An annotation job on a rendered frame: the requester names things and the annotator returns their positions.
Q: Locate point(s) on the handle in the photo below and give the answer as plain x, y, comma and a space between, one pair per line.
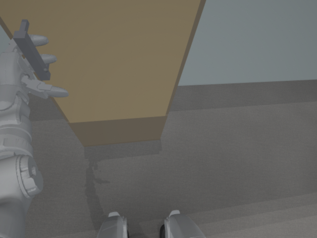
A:
29, 50

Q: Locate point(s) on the left robot shin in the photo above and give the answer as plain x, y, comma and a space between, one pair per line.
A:
113, 214

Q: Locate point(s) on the robot left thigh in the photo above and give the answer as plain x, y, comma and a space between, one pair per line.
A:
113, 227

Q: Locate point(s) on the left robot upper arm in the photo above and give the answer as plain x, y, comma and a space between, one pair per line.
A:
20, 181

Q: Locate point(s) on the cupboard door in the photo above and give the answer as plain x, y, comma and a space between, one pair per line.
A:
118, 59

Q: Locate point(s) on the left robot hand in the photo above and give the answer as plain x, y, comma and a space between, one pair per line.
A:
13, 70

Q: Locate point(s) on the robot left forearm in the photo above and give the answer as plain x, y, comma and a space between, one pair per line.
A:
15, 126

